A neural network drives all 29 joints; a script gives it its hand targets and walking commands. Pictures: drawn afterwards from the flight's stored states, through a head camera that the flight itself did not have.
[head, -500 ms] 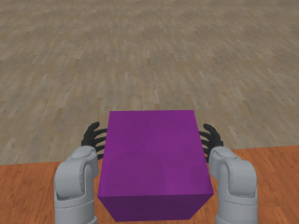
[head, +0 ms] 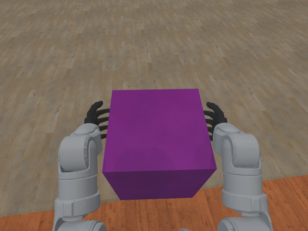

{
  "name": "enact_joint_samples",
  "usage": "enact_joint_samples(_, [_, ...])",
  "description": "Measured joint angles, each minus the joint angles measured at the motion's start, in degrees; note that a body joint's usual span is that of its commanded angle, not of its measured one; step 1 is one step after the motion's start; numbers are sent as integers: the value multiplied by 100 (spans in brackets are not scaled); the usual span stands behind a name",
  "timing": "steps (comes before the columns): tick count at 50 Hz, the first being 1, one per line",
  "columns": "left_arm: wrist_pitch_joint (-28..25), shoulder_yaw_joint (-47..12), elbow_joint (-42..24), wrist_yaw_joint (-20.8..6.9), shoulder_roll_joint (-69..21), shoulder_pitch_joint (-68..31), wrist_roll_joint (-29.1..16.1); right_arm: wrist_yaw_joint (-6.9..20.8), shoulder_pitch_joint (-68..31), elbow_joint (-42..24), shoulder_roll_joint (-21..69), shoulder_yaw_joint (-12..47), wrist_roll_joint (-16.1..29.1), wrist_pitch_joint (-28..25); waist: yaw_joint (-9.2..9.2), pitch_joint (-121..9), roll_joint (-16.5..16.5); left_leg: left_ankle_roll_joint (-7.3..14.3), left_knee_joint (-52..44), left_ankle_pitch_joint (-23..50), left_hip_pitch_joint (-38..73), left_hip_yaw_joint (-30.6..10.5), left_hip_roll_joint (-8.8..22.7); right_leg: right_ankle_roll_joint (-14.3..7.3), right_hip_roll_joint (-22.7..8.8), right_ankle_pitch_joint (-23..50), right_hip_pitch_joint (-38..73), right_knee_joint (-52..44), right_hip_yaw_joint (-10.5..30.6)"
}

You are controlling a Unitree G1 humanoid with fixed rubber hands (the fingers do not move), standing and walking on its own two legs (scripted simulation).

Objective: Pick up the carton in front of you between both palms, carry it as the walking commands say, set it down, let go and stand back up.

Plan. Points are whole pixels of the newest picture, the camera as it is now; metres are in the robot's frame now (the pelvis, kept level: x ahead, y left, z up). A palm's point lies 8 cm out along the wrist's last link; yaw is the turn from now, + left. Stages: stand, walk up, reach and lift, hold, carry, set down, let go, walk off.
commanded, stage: carry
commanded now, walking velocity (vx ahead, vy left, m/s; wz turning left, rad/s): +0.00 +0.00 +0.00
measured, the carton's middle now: (156, 149) +0.32 -0.01 +0.04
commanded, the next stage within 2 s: none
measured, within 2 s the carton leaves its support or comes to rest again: neither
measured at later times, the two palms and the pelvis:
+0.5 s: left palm (105, 76) +0.54 +0.14 +0.12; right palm (199, 76) +0.54 -0.16 +0.12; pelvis +0.16 +0.00 +0.02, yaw -1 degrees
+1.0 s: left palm (105, 65) +0.58 +0.15 +0.14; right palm (197, 65) +0.57 -0.15 +0.13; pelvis +0.21 +0.01 +0.03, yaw -1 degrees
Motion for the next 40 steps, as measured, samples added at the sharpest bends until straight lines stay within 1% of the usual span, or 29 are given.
enact_joint_samples(1, [-61, 15, 267, 12, 21, -195, 8, -1, -203, 235, -118, -29, 46, -5, 76, 87, 99, -14, 936, -19, -370, -253, 28, -79, 46, -292, -62, 301, -34])
enact_joint_samples(2, [-101, 15, 514, 50, 53, -363, -1, -5, -377, 458, -207, -51, 82, -8, 118, 196, 136, -2, 1868, -81, -799, -540, -62, -132, 53, -481, -71, 476, -50])
enact_joint_samples(3, [-114, 22, 708, 70, 90, -485, -25, -6, -514, 648, -266, -71, 105, -1, 150, 310, 135, 42, 2609, -99, -1206, -738, -174, -150, 50, -559, -19, 508, -55])
enact_joint_samples(4, [-106, 31, 833, 89, 133, -565, -62, -8, -633, 800, -296, -82, 114, 15, 170, 425, 121, 95, 3112, -65, -1576, -848, -256, -143, 50, -571, 64, 455, -55])
enact_joint_samples(5, [-92, 49, 902, 107, 175, -621, -108, -15, -741, 909, -308, -92, 118, 33, 179, 535, 111, 141, 3371, 32, -1910, -902, -292, -145, 59, -581, 156, 361, -57])
enact_joint_samples(6, [-82, 77, 935, 124, 215, -677, -162, -30, -846, 979, -312, -102, 123, 50, 184, 644, 102, 174, 3413, 151, -2198, -925, -293, -151, 73, -586, 252, 248, -60])
enact_joint_samples(8, [-90, 157, 937, 152, 282, -814, -262, -70, -1060, 1034, -313, -132, 140, 55, 195, 846, 79, 206, 2985, 316, -2602, -935, -259, -152, 95, -597, 419, 50, -53])
enact_joint_samples(11, [-170, 294, 893, 179, 342, -1094, -347, -113, -1375, 1021, -316, -215, 153, -26, 213, 1052, 43, 219, 1780, 488, -2853, -954, -240, -130, 111, -704, 547, -26, -24])
enact_joint_samples(13, [-232, 364, 880, 189, 357, -1289, -359, -121, -1543, 993, -315, -298, 150, -100, 216, 1120, 17, 229, 1034, 794, -2851, -947, -266, -102, 120, -851, 580, 63, -1])
enact_joint_samples(14, [-255, 390, 883, 191, 360, -1373, -359, -121, -1604, 978, -309, -343, 145, -128, 209, 1133, 2, 234, 660, 1048, -2788, -920, -284, -85, 124, -948, 594, 144, 8])
enact_joint_samples(16, [-267, 429, 897, 194, 368, -1495, -356, -122, -1681, 958, -278, -428, 128, -158, 175, 1104, -20, 272, -169, 1928, -2503, -810, -294, -36, 141, -1207, 614, 400, 18])
enact_joint_samples(17, [-274, 423, 917, 218, 390, -1546, -359, -132, -1685, 947, -235, -464, 114, -192, 153, 1100, -129, 275, -206, 2022, -2439, -765, -337, -2, 86, -1345, 616, 544, 53])
enact_joint_samples(19, [-248, 455, 943, 224, 415, -1560, -377, -135, -1663, 971, -146, -516, 67, -225, 129, 1042, -283, 284, -120, 1779, -2366, -701, -398, 90, 23, -1313, 689, 605, 143])
enact_joint_samples(20, [-219, 465, 946, 224, 413, -1537, -382, -135, -1633, 969, -108, -535, 43, -209, 125, 993, -294, 303, -98, 1672, -2333, -684, -403, 112, 31, -1392, 759, 549, 173])
enact_joint_samples(22, [-157, 477, 929, 224, 387, -1493, -379, -135, -1550, 912, -59, -556, 14, -151, 128, 912, -248, 349, -59, 1600, -2288, -662, -386, 133, 72, -1516, 915, 362, 210])
enact_joint_samples(25, [-96, 498, 896, 223, 323, -1480, -349, -133, -1432, 787, -49, -553, 18, -85, 144, 832, -159, 400, 49, 1658, -2263, -617, -351, 141, 106, -1451, 1048, 215, 252])
enact_joint_samples(27, [-85, 498, 893, 222, 280, -1468, -322, -133, -1359, 733, -63, -544, 38, -70, 134, 790, -140, 384, -20, 1657, -2142, -587, -357, 123, 92, -1364, 1074, 284, 279])
enact_joint_samples(29, [-73, 490, 899, 221, 244, -1446, -293, -133, -1306, 712, -79, -542, 59, -49, 94, 728, -142, 348, -290, 1593, -1923, -577, -390, 127, 65, -1308, 1102, 354, 292])
enact_joint_samples(32, [-66, 472, 936, 205, 254, -1431, -254, -133, -1330, 801, -100, -527, 74, -51, 4, 634, -145, 380, -473, 1600, -1787, -588, -425, 223, 35, -1258, 1139, 391, 296])
enact_joint_samples(35, [-51, 476, 986, 188, 282, -1389, -241, -133, -1364, 941, -104, -486, 62, -53, -28, 532, -112, 462, -406, 1695, -1810, -589, -427, 314, 83, -1305, 1445, -145, 332])
enact_joint_samples(37, [-35, 493, 1021, 186, 290, -1401, -236, -133, -1401, 1016, -136, -447, 72, -45, 2, 492, -73, 460, -297, 1735, -1863, -572, -404, 278, 126, -1294, 1604, -478, 357])
enact_joint_samples(40, [-38, 492, 1093, 186, 270, -1435, -212, -133, -1406, 1062, -199, -418, 109, -32, 67, 476, -70, 360, -307, 1643, -1790, -587, -399, 178, 140, -1288, 1608, -420, 400])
